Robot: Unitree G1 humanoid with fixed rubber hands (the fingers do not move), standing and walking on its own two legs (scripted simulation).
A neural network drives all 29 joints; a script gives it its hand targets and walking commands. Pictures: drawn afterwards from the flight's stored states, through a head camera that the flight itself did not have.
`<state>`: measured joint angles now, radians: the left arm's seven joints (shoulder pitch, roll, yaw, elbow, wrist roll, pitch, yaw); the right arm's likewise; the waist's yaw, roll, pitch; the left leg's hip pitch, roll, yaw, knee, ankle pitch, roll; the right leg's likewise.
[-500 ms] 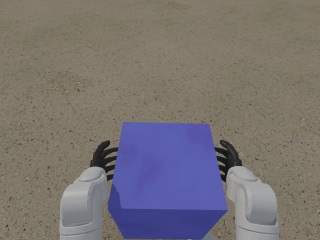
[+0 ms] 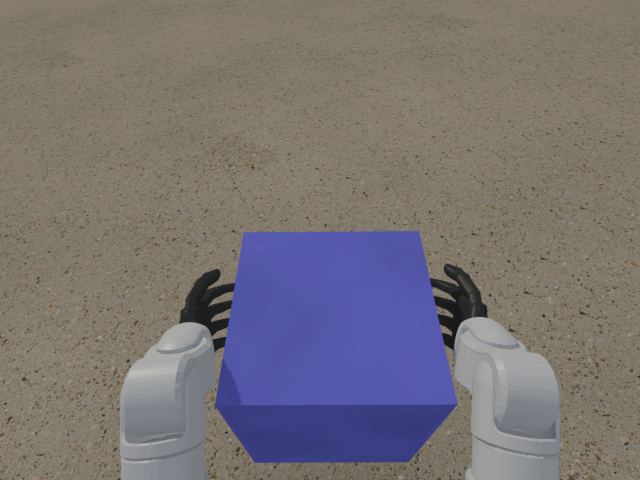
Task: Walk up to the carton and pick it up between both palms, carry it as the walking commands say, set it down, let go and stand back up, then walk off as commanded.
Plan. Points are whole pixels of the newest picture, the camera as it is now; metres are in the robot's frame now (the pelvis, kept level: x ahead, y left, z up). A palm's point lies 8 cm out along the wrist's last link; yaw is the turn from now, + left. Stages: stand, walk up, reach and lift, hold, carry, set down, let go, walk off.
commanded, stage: carry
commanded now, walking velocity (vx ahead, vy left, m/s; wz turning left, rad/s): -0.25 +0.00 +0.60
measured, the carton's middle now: (331, 354) +0.28 -0.01 +0.01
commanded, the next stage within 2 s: none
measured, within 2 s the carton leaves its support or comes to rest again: neither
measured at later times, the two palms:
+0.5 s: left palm out of the picture +0.00 +0.23 +0.08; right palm out of the picture +0.10 -0.05 +0.08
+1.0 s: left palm out of the picture -0.17 +0.22 +0.08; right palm out of the picture -0.04 -0.05 +0.09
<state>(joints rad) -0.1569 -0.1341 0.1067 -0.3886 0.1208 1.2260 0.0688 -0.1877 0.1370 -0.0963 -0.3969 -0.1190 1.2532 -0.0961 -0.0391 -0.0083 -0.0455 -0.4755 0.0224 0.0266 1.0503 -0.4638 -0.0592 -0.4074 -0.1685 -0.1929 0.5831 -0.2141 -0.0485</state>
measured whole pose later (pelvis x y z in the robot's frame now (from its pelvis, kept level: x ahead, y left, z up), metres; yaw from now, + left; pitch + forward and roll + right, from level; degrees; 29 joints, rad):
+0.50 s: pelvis -0.20 +0.01 -0.01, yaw +17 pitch +3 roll -1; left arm -0.14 -0.13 0.09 -0.40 0.10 1.23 0.09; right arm -0.14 0.13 -0.08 -0.40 -0.14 1.23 -0.07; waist 0.02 0.04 -0.08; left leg -0.51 -0.03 -0.12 0.51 -0.06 -0.04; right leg -0.29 0.01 -0.07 0.62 -0.46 0.04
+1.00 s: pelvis -0.33 -0.03 +0.00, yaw +24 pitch +1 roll +2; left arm -0.11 -0.13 0.09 -0.36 0.13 1.24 0.07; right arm -0.13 0.13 -0.07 -0.33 -0.13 1.23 -0.08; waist 0.02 -0.03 -0.09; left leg -0.25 0.01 0.04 0.51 -0.28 -0.03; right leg -0.41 -0.11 -0.14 0.51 -0.12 0.00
